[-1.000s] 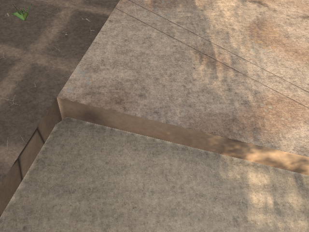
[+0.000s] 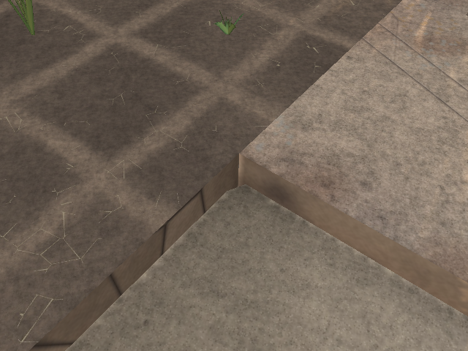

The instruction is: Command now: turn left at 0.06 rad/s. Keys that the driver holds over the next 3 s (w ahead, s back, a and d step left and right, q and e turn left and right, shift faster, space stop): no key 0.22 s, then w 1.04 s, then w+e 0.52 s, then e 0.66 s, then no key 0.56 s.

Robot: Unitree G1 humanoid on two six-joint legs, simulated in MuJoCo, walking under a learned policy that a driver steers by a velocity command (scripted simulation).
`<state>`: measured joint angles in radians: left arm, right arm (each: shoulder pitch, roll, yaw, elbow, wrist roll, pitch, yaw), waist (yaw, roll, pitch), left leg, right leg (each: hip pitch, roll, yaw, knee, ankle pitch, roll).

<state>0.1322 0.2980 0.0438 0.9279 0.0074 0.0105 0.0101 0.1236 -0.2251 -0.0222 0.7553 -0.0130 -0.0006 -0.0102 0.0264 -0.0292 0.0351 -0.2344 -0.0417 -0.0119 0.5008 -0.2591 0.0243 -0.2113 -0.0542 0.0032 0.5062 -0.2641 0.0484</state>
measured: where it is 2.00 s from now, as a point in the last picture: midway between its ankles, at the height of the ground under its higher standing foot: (262, 272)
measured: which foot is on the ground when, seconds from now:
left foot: down 0.00-0.88, up 0.90-1.00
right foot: down 0.00-0.48, up 0.50-0.86, down 0.88-1.00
